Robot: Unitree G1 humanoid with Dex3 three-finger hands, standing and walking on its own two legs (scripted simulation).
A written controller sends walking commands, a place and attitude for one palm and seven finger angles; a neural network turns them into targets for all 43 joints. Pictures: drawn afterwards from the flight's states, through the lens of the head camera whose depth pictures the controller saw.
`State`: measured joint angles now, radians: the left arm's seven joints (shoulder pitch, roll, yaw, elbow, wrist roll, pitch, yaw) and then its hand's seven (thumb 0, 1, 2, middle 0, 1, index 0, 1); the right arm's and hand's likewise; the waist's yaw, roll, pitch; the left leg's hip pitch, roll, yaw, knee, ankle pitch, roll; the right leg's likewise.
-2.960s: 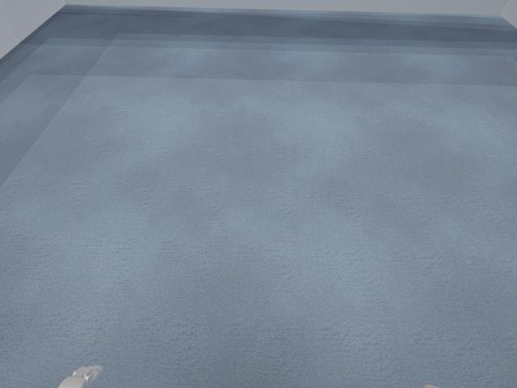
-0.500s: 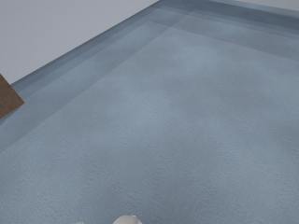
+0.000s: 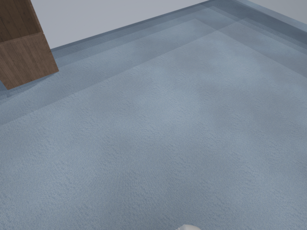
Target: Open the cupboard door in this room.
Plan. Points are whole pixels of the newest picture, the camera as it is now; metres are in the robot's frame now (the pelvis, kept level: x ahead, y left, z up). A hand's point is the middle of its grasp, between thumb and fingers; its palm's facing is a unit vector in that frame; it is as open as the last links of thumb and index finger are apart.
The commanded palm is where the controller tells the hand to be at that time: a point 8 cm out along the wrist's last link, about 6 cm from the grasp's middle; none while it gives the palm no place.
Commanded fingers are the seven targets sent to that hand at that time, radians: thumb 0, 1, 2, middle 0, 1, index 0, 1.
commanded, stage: turn or walk to find it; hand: left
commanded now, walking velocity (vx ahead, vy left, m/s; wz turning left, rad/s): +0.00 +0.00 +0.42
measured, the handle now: out of the picture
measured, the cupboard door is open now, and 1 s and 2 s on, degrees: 0 0 0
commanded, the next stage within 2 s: stand and wait in 0.46 s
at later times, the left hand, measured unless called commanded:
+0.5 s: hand out of the picture +0.00 +0.17 -0.15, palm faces +0.25 -0.93 -0.26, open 7.4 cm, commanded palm none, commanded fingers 0.00 0.90 0.90 -0.20 -0.30 -0.20 -0.30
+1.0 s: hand out of the picture -0.13 +0.18 -0.18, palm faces +0.33 -0.92 -0.21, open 7.4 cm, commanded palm none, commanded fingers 0.00 0.90 0.90 -0.20 -0.30 -0.20 -0.30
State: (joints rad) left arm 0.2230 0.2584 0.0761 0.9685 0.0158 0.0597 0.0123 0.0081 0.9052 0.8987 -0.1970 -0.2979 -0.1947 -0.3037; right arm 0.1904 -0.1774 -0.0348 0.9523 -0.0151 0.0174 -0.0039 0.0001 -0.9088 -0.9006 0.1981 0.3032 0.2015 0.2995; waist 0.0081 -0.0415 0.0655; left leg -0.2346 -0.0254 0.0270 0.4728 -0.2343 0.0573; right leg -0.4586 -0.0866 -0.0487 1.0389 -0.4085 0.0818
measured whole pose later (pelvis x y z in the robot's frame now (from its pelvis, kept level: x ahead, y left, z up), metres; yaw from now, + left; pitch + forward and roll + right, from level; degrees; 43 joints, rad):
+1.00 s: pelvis -0.08 +0.00 +0.00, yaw +16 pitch -3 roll +2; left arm 0.27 0.18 0.01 1.10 0.02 0.02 0.03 0.01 0.91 0.90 -0.20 -0.30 -0.19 -0.30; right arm 0.16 -0.15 -0.02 1.06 0.00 0.00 -0.02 -0.01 -0.92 -0.90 0.20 0.30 0.20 0.30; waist 0.03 -0.03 0.04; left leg -0.18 -0.04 0.08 0.47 -0.24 0.04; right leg -0.19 -0.08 -0.04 0.51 -0.26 0.04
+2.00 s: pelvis -0.09 -0.01 +0.00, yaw +16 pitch -1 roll +0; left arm 0.32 0.11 0.01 1.14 0.01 0.00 0.04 0.00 0.90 0.90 -0.20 -0.30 -0.20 -0.30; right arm 0.30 -0.13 -0.02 1.13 -0.01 0.00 -0.02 0.00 -0.92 -0.90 0.20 0.30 0.20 0.30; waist 0.00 0.00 0.02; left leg -0.23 -0.01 0.06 0.44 -0.20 0.03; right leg -0.22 -0.04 -0.06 0.46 -0.22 0.01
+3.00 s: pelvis -0.09 -0.04 -0.01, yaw +35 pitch +1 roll +0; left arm 0.11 0.21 0.05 0.90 0.01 0.02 0.02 0.00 0.90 0.90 -0.20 -0.30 -0.20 -0.30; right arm 0.24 -0.22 -0.07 0.95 -0.02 0.04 0.01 0.00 -0.91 -0.90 0.20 0.30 0.20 0.30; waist -0.04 0.04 0.05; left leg -0.36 -0.08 -0.14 0.47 -0.13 0.00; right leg -0.27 -0.02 0.00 0.60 -0.37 0.05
